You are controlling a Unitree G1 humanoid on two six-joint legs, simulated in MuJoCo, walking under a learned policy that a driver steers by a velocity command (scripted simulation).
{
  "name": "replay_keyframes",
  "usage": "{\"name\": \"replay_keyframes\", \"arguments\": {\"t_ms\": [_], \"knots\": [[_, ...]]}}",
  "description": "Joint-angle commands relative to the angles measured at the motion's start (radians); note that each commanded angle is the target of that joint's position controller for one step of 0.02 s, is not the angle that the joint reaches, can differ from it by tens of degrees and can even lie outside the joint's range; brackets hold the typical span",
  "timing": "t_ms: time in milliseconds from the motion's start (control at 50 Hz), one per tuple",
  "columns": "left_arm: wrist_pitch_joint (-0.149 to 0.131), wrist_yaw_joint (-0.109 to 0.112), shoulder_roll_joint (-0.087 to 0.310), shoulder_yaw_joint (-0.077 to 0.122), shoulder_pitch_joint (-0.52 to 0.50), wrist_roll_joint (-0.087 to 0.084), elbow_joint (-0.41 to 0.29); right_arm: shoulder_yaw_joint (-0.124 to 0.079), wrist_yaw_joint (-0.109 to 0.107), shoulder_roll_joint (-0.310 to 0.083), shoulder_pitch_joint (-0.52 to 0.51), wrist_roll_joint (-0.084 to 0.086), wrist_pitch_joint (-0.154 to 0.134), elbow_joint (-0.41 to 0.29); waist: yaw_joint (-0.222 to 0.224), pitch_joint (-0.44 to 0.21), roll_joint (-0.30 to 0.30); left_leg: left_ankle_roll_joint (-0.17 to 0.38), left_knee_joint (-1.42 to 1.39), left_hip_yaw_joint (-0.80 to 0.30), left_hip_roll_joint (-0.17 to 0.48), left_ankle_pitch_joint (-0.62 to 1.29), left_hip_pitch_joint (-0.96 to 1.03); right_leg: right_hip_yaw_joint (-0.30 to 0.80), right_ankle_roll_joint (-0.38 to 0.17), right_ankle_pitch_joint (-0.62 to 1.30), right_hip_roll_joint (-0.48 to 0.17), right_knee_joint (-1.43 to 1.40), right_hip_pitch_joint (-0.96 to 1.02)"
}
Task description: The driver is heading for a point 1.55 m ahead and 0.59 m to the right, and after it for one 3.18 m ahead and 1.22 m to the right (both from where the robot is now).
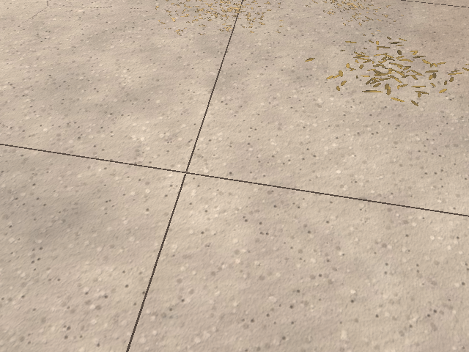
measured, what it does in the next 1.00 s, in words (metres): walks ahead, turning right: right foot, then left foot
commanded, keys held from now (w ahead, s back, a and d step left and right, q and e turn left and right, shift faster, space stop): w+e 0.76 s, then w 0.24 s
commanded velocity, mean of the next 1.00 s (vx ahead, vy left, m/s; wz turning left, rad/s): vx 0.50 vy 0.00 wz -0.47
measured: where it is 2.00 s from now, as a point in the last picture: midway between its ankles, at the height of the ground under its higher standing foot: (354, 201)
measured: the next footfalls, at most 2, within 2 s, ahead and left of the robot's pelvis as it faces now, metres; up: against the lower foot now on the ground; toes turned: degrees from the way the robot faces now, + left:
right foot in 0.36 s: +0.36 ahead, -0.16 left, +0.00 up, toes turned -14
left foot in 0.84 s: +0.69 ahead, -0.06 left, +0.00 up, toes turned -30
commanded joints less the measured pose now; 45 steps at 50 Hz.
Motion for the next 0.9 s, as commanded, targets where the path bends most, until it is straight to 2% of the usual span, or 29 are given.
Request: {"name": "replay_keyframes", "arguments": {"t_ms": [20,80,140,200,240,260,300,320,340,360,380,400,420,440,460,480,500,520,560,620,660,700,760,800,820,840,860,880,900], "knots": [[0.02,0.008,0.041,0.018,0.061,0.004,-0.049,-0.029,-0.002,-0.104,-0.033,-0.007,-0.034,-0.029,0.029,-0.002,0.119,0.156,-0.267,-0.177,0.282,0.131,0.014,0.064,0.013,0.108,-0.062,-0.011,-0.095],[0.013,0.001,0.045,0.021,-0.016,0.011,-0.083,-0.033,-0.016,-0.121,-0.011,-0.01,-0.036,-0.003,0.015,0.018,0.095,0.139,-0.272,-0.072,0.262,0.223,0.051,0.076,0.02,0.285,-0.048,-0.164,-0.155],[0.003,-0.022,0.024,0.009,-0.126,0.015,-0.119,-0.035,-0.027,-0.145,0.01,-0.004,-0.032,0.008,-0.026,0.038,0.074,0.111,-0.278,0.014,0.245,0.244,0.078,0.001,0.01,0.431,-0.029,-0.367,-0.118],[0.002,-0.044,0.011,-0.003,-0.234,0.014,-0.175,-0.042,-0.034,-0.175,0.083,0.008,-0.012,0.036,-0.074,0.069,0.054,0.108,-0.252,0.035,0.289,0.272,0.211,-0.036,-0.009,0.413,-0.02,-0.471,-0.175],[0.003,-0.059,0.018,-0.003,-0.279,0.013,-0.215,-0.047,-0.038,-0.188,0.114,0.017,0.009,0.049,-0.084,0.076,0.056,0.099,-0.203,0.047,0.32,0.338,0.315,-0.061,-0.026,0.335,-0.009,-0.509,-0.222],[0.003,-0.067,0.024,-0.001,-0.288,0.012,-0.233,-0.049,-0.04,-0.195,0.117,0.02,0.02,0.05,-0.078,0.071,0.064,0.09,-0.168,0.057,0.33,0.411,0.349,-0.08,-0.039,0.285,0.003,-0.521,-0.218],[0.008,-0.075,0.055,0.014,-0.249,0.01,-0.25,-0.056,-0.049,-0.223,0.096,0.022,0.038,0.039,-0.036,0.013,0.108,0.065,-0.043,0.089,0.33,0.739,0.381,-0.143,-0.074,0.176,0.066,-0.525,-0.106],[0.012,-0.074,0.084,0.03,-0.174,0.01,-0.242,-0.059,-0.055,-0.235,0.089,0.021,0.047,0.033,0.011,-0.041,0.132,0.053,0.079,0.102,0.321,0.893,0.379,-0.17,-0.097,0.127,0.109,-0.52,0.003],[0.013,-0.067,0.13,0.058,-0.029,0.007,-0.212,-0.057,-0.06,-0.238,0.073,0.023,0.054,0.027,0.094,-0.118,0.127,0.028,0.273,0.124,0.293,0.925,0.315,-0.178,-0.13,0.158,0.153,-0.573,0.208],[0.022,-0.046,0.208,0.094,0.139,0.008,-0.176,-0.047,-0.065,-0.217,0.078,0.015,0.048,0.009,0.171,-0.214,0.054,-0.014,0.559,0.125,0.253,0.691,0.094,-0.032,-0.183,0.192,0.09,-0.608,0.523],[0.021,-0.036,0.317,0.111,0.131,0.004,-0.178,0.002,-0.045,-0.057,0.182,-0.017,0.018,-0.043,0.052,-0.298,-0.216,-0.079,0.929,0.065,0.043,-0.294,-0.383,0.524,-0.365,0.079,-0.173,-0.669,0.887],[0.01,-0.037,0.246,0.088,0.17,0.013,-0.208,-0.004,-0.026,-0.13,0.099,0.015,-0.028,-0.055,0.116,-0.446,-0.118,-0.069,1.061,-0.179,-0.001,-0.433,-0.511,0.806,-0.423,0.001,-0.254,-0.82,0.982],[0.001,-0.038,0.193,0.073,0.139,0.023,-0.201,-0.018,-0.015,-0.176,-0.005,0.052,-0.05,-0.09,0.134,-0.311,-0.067,-0.046,1.047,-0.205,0.055,-0.344,-0.596,0.655,-0.361,0.062,-0.223,-0.842,0.906],[-0.004,-0.037,0.167,0.065,0.077,0.018,-0.208,-0.01,-0.017,-0.161,-0.03,0.046,-0.061,-0.1,0.091,-0.206,0.015,-0.034,0.957,-0.195,0.099,-0.258,-0.578,0.52,-0.323,0.152,-0.178,-0.841,0.752],[-0.004,-0.036,0.138,0.056,0.005,0.02,-0.224,-0.014,-0.025,-0.159,-0.033,0.023,-0.06,-0.091,0.044,-0.138,0.06,-0.04,0.865,-0.187,0.131,-0.214,-0.517,0.425,-0.297,0.262,-0.14,-0.852,0.601],[-0.005,-0.033,0.112,0.046,-0.04,0.032,-0.244,-0.023,-0.027,-0.171,-0.012,0.012,-0.048,-0.087,0.007,-0.115,0.045,-0.047,0.819,-0.192,0.154,-0.188,-0.44,0.365,-0.289,0.347,-0.113,-0.874,0.497],[-0.005,-0.031,0.11,0.045,-0.057,0.035,-0.254,-0.026,-0.026,-0.17,0.005,0.007,-0.033,-0.089,-0.014,-0.103,0.034,-0.059,0.782,-0.19,0.158,-0.176,-0.399,0.345,-0.29,0.38,-0.098,-0.896,0.435],[-0.008,-0.028,0.117,0.047,-0.06,0.029,-0.255,-0.026,-0.027,-0.157,0.015,0.001,-0.021,-0.091,-0.025,-0.094,0.035,-0.076,0.739,-0.179,0.159,-0.166,-0.384,0.318,-0.294,0.417,-0.088,-0.911,0.391],[-0.009,-0.016,0.142,0.053,-0.043,0.024,-0.248,-0.017,-0.032,-0.128,-0.019,-0.009,-0.005,-0.106,-0.025,-0.067,0.03,-0.11,0.633,-0.156,0.148,-0.098,-0.375,0.252,-0.289,0.46,-0.06,-0.927,0.315],[0.0,0.001,0.159,0.059,-0.007,0.016,-0.234,-0.002,-0.03,-0.097,-0.137,-0.009,-0.005,-0.137,0.018,-0.039,-0.004,-0.132,0.387,-0.14,0.108,0.121,-0.335,0.179,-0.235,0.39,0.005,-0.915,0.262],[0.008,0.005,0.164,0.061,0.024,0.014,-0.223,0.003,-0.022,-0.09,-0.205,0.0,-0.01,-0.154,0.051,-0.038,-0.027,-0.131,0.256,-0.132,0.071,0.23,-0.278,0.181,-0.205,0.313,0.019,-0.898,0.25],[0.012,0.004,0.167,0.063,0.058,0.009,-0.209,-0.001,-0.015,-0.106,-0.247,0.012,-0.017,-0.173,0.068,-0.036,-0.042,-0.125,0.196,-0.146,0.053,0.244,-0.256,0.23,-0.195,0.257,-0.002,-0.871,0.28],[0.02,0.009,0.153,0.06,0.071,0.007,-0.201,-0.019,-0.006,-0.15,-0.246,0.017,-0.03,-0.183,0.054,-0.04,-0.067,-0.094,0.126,-0.175,0.044,0.153,-0.234,0.33,-0.177,0.202,-0.039,-0.788,0.369],[0.025,0.01,0.135,0.055,0.051,0.013,-0.202,-0.032,-0.004,-0.164,-0.153,0.016,-0.041,-0.158,0.004,-0.06,-0.097,-0.055,0.085,-0.146,0.044,0.117,-0.132,0.341,-0.153,0.246,-0.039,-0.716,0.395],[0.024,0.009,0.098,0.042,0.053,0.018,-0.204,-0.045,-0.008,-0.188,-0.062,0.004,-0.047,-0.138,-0.037,-0.117,-0.09,-0.02,0.073,-0.151,0.066,0.117,0.013,0.304,-0.123,0.316,0.007,-0.61,0.378],[0.02,0.007,0.046,0.02,0.059,0.032,-0.22,-0.058,-0.015,-0.238,0.083,-0.013,-0.05,-0.127,-0.095,-0.247,0.005,0.049,0.09,-0.31,0.226,0.085,0.251,0.228,-0.082,0.204,0.064,-0.343,0.27],[0.008,0.006,-0.008,0.004,0.214,0.002,-0.233,-0.083,-0.009,-0.325,0.189,-0.02,-0.037,-0.077,-0.038,-0.35,0.357,0.231,-0.012,-0.793,0.427,-0.134,0.556,0.105,-0.007,-0.216,0.208,-0.009,-0.09],[0.004,0.009,0.088,0.016,0.205,-0.01,-0.208,-0.066,-0.001,-0.236,0.192,0.015,-0.033,-0.078,-0.068,-0.298,0.29,0.236,-0.077,-0.925,0.447,-0.38,0.555,0.148,0.004,-0.267,0.153,0.126,-0.236],[0.005,0.008,0.14,0.03,0.083,-0.007,-0.218,-0.048,-0.005,-0.173,0.146,0.019,-0.027,-0.088,-0.095,-0.167,0.187,0.19,-0.087,-0.771,0.403,-0.376,0.446,0.144,0.004,-0.177,0.117,0.16,-0.277]]}}
Velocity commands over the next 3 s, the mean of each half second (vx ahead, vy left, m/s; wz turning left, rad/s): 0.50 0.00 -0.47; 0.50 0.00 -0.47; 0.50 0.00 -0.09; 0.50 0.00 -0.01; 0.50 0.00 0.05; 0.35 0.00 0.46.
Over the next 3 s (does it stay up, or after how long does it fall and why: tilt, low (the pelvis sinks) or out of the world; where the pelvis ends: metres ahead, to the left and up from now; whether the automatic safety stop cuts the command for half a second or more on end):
stays up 1.45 -0.66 -0.02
